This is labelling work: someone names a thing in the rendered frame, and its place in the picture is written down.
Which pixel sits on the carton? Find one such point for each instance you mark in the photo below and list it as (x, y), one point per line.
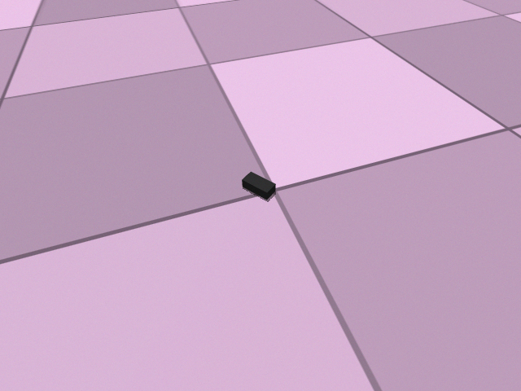
(259, 185)

